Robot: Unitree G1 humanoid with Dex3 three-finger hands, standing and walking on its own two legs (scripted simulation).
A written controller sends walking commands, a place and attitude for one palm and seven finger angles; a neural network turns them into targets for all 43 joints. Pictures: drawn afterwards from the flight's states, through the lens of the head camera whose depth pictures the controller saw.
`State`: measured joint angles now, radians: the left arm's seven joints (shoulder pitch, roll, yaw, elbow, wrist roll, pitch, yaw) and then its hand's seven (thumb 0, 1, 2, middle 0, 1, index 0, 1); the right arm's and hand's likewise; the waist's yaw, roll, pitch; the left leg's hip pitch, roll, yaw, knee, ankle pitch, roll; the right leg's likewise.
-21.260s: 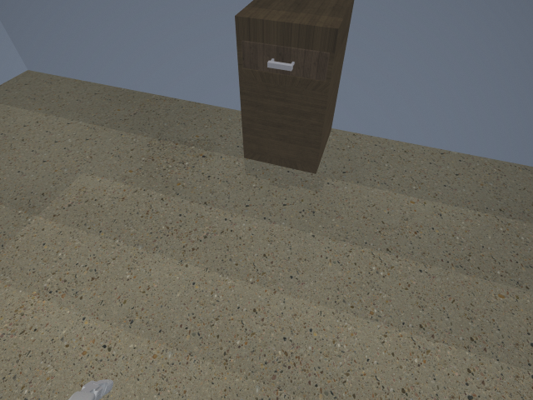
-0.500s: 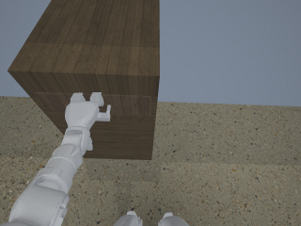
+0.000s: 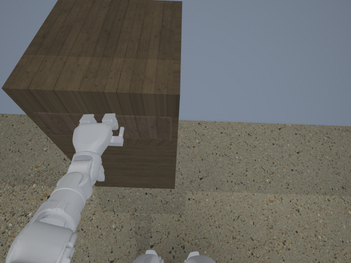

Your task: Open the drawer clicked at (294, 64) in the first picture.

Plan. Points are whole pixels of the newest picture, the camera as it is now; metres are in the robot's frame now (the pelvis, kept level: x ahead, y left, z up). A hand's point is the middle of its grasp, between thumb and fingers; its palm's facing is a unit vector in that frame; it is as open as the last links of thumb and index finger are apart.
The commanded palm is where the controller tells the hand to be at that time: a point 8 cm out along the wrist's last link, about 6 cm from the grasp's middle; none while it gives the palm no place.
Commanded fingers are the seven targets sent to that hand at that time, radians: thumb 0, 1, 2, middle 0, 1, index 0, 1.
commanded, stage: re-aim the fingers above the handle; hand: left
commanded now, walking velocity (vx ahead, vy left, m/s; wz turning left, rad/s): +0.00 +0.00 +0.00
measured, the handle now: (105, 135) +0.48 +0.21 -0.10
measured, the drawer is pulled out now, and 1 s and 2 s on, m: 0.00 0.00 0.00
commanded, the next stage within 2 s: lower the fingers behind the handle in 0.80 s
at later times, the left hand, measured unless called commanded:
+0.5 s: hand (109, 144) +0.41 +0.17 -0.04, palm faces -0.06 -0.09 -0.99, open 13.8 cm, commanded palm +0.40 +0.20 +0.02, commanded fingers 0.00 -0.50 0.30 -0.30 -1.20 -0.30 -1.20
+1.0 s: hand (110, 140) +0.42 +0.17 -0.03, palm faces +0.05 -0.09 -0.99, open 13.8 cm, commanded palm +0.39 +0.18 +0.01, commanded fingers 0.00 -0.50 0.30 -0.30 -1.20 -0.30 -1.20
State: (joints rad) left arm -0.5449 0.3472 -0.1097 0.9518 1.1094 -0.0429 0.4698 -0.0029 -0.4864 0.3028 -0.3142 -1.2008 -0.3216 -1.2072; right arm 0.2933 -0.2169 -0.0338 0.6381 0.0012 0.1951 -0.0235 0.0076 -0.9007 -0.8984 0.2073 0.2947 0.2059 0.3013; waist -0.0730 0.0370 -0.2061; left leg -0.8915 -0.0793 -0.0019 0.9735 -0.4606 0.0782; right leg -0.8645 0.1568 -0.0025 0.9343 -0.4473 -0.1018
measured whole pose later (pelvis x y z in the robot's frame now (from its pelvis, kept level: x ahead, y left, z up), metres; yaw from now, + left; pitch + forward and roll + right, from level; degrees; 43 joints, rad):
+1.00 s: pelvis +0.00 +0.01 -0.01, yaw +0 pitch +23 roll -2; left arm -0.58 0.30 -0.11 0.93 1.18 -0.11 0.57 0.00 -0.49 0.30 -0.32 -1.20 -0.32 -1.20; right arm 0.27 -0.24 -0.05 0.66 -0.03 0.20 -0.01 0.01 -0.90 -0.90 0.21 0.29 0.20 0.30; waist -0.08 0.06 -0.24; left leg -0.96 -0.09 0.00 1.05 -0.48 0.09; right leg -0.93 0.15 -0.01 1.00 -0.47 -0.08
